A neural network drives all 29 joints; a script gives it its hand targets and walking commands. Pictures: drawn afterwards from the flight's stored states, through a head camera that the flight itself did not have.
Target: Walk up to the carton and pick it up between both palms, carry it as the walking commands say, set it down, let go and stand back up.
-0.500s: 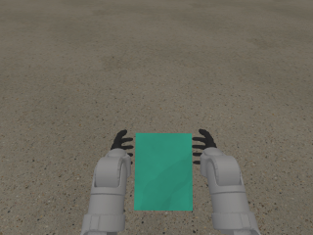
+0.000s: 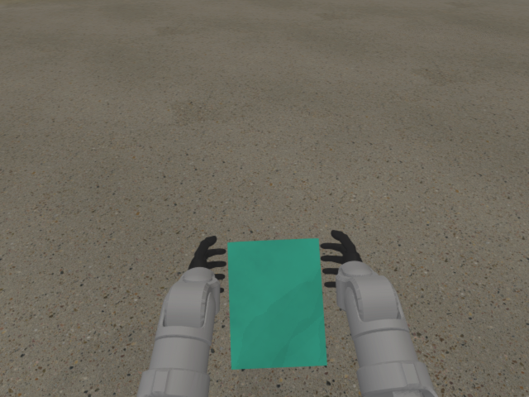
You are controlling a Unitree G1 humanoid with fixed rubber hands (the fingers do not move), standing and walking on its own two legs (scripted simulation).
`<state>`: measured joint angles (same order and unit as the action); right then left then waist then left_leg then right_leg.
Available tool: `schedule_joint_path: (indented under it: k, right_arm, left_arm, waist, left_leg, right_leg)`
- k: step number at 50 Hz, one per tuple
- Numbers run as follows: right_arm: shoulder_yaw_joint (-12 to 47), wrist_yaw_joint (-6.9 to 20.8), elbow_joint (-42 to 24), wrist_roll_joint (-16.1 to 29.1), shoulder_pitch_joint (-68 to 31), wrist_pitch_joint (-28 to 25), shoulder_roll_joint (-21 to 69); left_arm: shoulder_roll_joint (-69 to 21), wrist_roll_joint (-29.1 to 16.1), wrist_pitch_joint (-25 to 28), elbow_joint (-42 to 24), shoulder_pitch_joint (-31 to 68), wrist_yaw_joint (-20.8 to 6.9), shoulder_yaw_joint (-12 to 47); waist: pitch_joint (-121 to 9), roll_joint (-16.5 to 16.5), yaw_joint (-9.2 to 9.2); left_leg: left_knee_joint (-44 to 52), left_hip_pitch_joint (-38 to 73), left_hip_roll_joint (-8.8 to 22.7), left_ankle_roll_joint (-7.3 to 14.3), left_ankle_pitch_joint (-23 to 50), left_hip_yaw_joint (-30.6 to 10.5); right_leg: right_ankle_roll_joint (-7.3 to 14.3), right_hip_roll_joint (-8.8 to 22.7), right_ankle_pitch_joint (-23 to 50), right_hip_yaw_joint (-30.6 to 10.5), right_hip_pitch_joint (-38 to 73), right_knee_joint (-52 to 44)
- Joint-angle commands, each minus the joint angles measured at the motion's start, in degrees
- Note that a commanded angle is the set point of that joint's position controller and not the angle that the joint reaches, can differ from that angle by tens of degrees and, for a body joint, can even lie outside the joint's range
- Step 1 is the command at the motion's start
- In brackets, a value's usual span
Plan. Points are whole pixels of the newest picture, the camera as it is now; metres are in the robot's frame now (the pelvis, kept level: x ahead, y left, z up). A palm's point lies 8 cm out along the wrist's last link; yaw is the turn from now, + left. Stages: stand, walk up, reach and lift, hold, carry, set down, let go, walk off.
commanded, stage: carry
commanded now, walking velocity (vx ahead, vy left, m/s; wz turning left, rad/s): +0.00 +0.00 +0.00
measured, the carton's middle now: (274, 293) +0.34 -0.01 -0.06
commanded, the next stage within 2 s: hold in 0.72 s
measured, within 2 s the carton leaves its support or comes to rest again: neither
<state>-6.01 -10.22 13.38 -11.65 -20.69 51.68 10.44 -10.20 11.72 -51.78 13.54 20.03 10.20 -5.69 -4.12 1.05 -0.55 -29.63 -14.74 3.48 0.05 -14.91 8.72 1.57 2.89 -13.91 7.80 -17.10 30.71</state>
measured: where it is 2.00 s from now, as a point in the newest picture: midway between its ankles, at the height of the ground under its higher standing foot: outside the picture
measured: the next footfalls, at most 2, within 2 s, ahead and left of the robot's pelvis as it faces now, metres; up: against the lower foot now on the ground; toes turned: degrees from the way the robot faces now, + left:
none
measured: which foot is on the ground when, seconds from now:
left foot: down 0.00-1.00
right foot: down 0.00-1.00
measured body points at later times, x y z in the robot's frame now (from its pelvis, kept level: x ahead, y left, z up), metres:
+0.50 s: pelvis -0.02 +0.00 +0.00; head -0.04 +0.00 +0.45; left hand +0.30 +0.11 +0.03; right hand +0.30 -0.13 +0.04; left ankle +0.01 +0.12 -0.73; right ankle +0.03 -0.10 -0.73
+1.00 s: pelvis -0.04 +0.00 +0.00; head -0.08 +0.00 +0.45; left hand +0.28 +0.13 +0.03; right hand +0.28 -0.11 +0.04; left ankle +0.01 +0.13 -0.73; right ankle +0.03 -0.10 -0.73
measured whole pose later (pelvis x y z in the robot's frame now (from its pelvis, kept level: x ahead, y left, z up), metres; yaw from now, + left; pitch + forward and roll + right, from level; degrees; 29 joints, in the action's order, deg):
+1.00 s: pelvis -0.04 +0.00 +0.00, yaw -4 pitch -7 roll +0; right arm -14.5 -6.3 32.1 -18.8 -27.4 39.1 13.0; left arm -11.6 17.4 -41.0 28.0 23.9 6.0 -17.4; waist 1.0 -1.2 2.0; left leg -30.5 -9.3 0.9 -0.6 -14.1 -0.9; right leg 1.7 -0.3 -9.9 2.6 -11.7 28.8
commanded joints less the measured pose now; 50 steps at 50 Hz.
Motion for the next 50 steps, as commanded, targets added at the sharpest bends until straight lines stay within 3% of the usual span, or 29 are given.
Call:
schedule_joint_path:
  k: [1,36,37,38,39,41,42,43,47,50]
  right_arm:
    - [24.97,13.37,-6.82,15.80,-25.30,-5.02,58.97]
    - [26.38,14.87,-1.42,15.67,-25.32,-11.42,57.43]
    - [25.72,16.63,0.09,11.91,-13.29,-12.82,62.99]
    - [27.50,17.12,-2.82,13.34,-15.67,-14.19,63.07]
    - [28.53,17.72,-5.19,14.13,-20.09,-14.67,62.67]
    - [30.69,18.70,-5.38,15.89,-26.30,-14.29,64.82]
    - [30.83,19.11,-3.22,15.55,-28.42,-13.98,64.19]
    - [26.52,18.38,5.58,12.47,-27.98,-12.95,64.45]
    - [19.15,19.23,15.74,9.62,-32.66,-14.81,67.51]
    - [11.85,19.53,22.34,5.49,-37.03,-16.97,66.47]
  left_arm:
    - [-57.24,-15.90,5.17,-7.67,27.37,-13.37,25.24]
    - [-54.75,-15.10,11.77,-3.78,28.55,-15.19,25.94]
    - [-58.82,-12.96,13.84,-2.50,14.23,-17.23,25.74]
    - [-58.43,-12.91,14.98,-4.61,17.21,-17.66,27.35]
    - [-57.97,-12.76,15.46,-5.99,21.40,-18.02,28.51]
    - [-59.58,-11.99,15.22,-7.81,24.08,-18.24,28.20]
    - [-59.14,-11.56,14.79,-6.95,24.79,-17.94,25.87]
    - [-60.76,-13.00,14.61,-4.06,32.20,-17.91,24.53]
    - [-60.90,-10.62,15.19,6.58,36.14,-19.23,16.50]
    - [-62.59,-8.41,16.60,14.98,41.60,-19.84,11.69]
  waist:
    - [-18.06,-0.43,0.11]
    - [-19.01,-0.12,0.00]
    - [-21.12,-0.69,-0.07]
    - [-21.94,-1.23,-0.92]
    - [-21.70,-0.79,-1.03]
    - [-18.74,-2.29,2.53]
    - [-17.55,-1.69,4.62]
    - [-11.42,-1.64,3.05]
    - [-9.83,-1.93,3.85]
    - [-9.25,-1.75,1.44]
  left_leg:
    - [4.54,4.71,5.44,2.43,8.44,-5.33]
    - [5.31,3.04,5.01,2.30,6.26,-4.79]
    - [3.26,12.28,-6.67,2.43,22.82,-14.74]
    - [3.04,11.96,-6.54,2.16,26.54,-16.01]
    - [2.70,12.58,-6.71,2.23,25.96,-16.31]
    - [4.00,6.10,-7.66,2.10,21.91,-15.59]
    - [4.51,4.27,-7.94,2.02,17.72,-14.84]
    - [6.53,-1.38,-7.96,2.06,4.75,-15.48]
    - [6.17,-2.02,-7.98,1.76,-2.66,-13.97]
    - [5.81,-3.54,-7.53,1.92,-6.71,-13.76]
  right_leg:
    - [1.43,6.30,8.70,-6.63,6.41,-4.89]
    - [1.72,6.28,6.98,-7.70,5.11,-5.78]
    - [-0.74,-5.55,23.58,-14.84,18.61,-6.65]
    - [-0.78,-5.88,27.10,-15.15,20.16,-6.38]
    - [-1.49,-6.30,25.13,-14.82,19.63,-6.55]
    - [-1.45,-6.47,22.48,-14.73,23.28,-6.59]
    - [-1.29,-6.65,16.79,-14.41,24.34,-7.06]
    - [0.61,-5.83,9.68,-15.13,21.98,-7.15]
    - [0.78,-5.70,0.16,-14.80,18.18,-6.96]
    - [1.18,-6.47,-2.54,-13.83,16.76,-5.20]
